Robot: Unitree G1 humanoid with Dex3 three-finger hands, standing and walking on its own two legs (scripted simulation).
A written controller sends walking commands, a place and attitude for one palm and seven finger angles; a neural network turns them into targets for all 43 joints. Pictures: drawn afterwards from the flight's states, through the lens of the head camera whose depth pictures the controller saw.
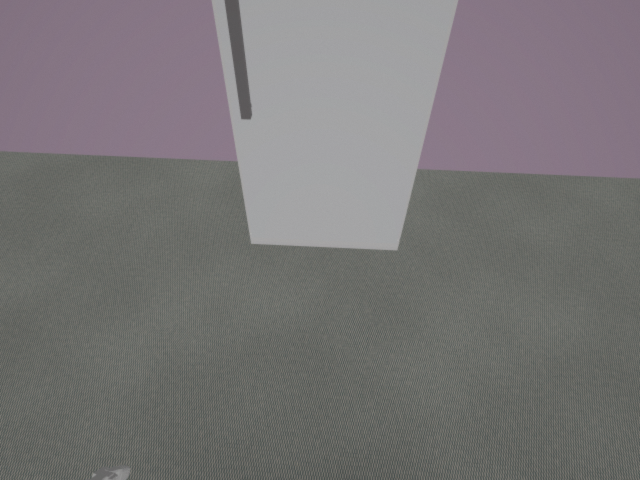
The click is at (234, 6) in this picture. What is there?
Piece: fridge door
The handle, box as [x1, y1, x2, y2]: [225, 0, 251, 119]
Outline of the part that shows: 225,0 241,118 250,119 251,105 248,92 238,0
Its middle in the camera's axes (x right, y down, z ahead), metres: -0.22 -0.55 +0.98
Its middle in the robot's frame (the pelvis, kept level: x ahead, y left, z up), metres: +1.10 +0.28 +0.14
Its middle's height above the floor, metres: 0.91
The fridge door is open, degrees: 0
